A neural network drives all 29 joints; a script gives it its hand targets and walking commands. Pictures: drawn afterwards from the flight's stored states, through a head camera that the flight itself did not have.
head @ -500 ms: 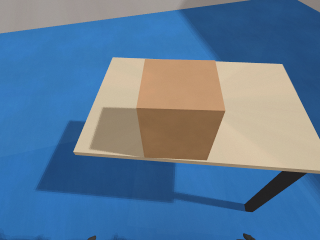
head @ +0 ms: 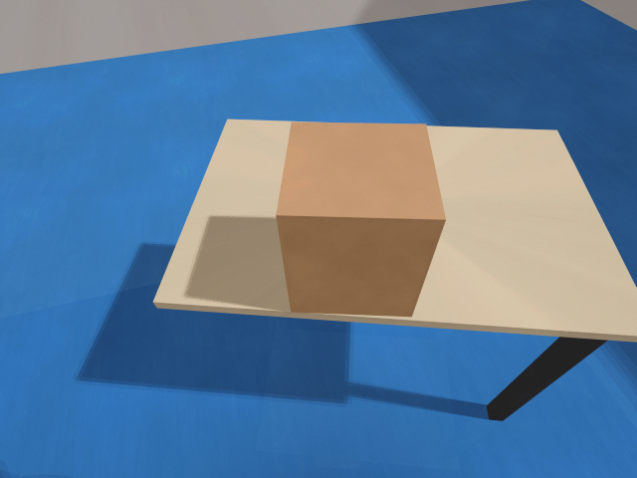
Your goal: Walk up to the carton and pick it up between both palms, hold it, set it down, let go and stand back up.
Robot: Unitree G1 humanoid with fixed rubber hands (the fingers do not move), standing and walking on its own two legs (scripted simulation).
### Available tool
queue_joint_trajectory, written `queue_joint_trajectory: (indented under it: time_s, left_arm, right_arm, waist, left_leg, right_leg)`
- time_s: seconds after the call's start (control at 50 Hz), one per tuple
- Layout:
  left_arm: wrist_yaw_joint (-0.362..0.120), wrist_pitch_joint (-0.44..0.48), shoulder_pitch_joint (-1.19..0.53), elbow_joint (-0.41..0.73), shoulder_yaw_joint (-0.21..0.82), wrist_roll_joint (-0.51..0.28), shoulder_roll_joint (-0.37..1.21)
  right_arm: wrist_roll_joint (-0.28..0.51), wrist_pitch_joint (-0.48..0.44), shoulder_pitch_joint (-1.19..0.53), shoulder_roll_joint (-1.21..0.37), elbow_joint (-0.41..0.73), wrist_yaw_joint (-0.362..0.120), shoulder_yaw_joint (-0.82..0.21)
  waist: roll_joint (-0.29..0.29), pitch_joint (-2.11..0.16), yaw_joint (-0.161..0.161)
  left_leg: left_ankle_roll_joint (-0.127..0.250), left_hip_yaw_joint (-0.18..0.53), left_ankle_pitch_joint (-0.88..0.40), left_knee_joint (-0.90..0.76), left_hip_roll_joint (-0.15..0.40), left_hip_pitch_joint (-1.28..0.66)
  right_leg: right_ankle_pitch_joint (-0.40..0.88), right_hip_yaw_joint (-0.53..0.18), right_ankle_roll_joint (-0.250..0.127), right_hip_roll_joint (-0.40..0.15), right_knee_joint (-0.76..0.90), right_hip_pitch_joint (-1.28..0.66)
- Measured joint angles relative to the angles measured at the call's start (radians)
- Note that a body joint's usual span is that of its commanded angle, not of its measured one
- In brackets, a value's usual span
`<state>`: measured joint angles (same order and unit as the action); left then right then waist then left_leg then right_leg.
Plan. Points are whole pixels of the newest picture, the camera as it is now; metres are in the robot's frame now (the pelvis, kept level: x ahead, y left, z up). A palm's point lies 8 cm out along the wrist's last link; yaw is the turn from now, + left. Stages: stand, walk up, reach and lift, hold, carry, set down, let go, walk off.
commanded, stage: stand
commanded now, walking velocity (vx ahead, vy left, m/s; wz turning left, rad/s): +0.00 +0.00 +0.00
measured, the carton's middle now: (354, 223) +0.48 -0.04 -0.01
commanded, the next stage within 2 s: none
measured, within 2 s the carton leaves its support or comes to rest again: neither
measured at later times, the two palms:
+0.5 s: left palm out of the picture -0.04 +0.19 -0.15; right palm out of the picture -0.03 -0.19 -0.15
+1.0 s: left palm out of the picture -0.04 +0.19 -0.15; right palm out of the picture -0.04 -0.19 -0.15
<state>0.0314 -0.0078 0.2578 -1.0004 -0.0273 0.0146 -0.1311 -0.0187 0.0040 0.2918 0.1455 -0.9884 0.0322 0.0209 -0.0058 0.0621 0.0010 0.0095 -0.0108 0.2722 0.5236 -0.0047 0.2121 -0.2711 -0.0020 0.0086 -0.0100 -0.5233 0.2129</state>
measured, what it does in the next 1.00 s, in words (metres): stands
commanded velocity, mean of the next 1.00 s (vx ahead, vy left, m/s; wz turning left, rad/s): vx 0.00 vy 0.00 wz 0.00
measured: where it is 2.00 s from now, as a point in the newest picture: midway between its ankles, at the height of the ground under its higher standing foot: outside the picture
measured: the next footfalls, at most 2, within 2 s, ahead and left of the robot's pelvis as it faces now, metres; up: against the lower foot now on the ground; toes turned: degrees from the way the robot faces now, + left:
none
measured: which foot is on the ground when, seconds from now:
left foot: down 0.00-1.00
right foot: down 0.00-1.00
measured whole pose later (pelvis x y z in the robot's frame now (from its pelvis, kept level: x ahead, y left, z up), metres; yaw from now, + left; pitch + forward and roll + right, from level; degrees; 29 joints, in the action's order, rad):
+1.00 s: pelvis -0.01 +0.00 +0.00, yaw +0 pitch -1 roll +0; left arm 0.04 0.00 0.31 -1.16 -0.01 0.02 -0.08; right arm -0.01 0.00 0.32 0.09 -1.14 0.04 0.02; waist 0.00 0.02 0.00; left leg 0.01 -0.01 0.22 0.46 -0.01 0.22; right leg -0.22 -0.01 0.01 -0.01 -0.47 0.23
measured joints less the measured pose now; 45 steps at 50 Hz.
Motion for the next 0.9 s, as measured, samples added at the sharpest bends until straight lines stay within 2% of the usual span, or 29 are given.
queue_joint_trajectory:
  time_s: [0.42,0.9]
  left_arm:
    - [0.008,0.001,0.045,-0.153,0.015,-0.001,0.047]
    - [0.011,0.005,0.050,-0.165,0.016,0.002,0.050]
  right_arm:
    - [0.000,-0.001,0.017,-0.048,-0.120,0.005,-0.003]
    - [0.004,-0.002,0.027,-0.057,-0.145,0.006,-0.004]
  waist:
    - [0.002,-0.011,-0.007]
    - [0.005,-0.031,0.001]
  left_leg:
    - [0.005,-0.007,-0.048,-0.064,-0.006,-0.016]
    - [0.003,-0.005,-0.054,-0.063,-0.004,0.005]
  right_leg:
    - [0.046,-0.008,0.006,-0.006,0.056,-0.011]
    - [0.052,-0.009,0.005,-0.004,0.055,0.011]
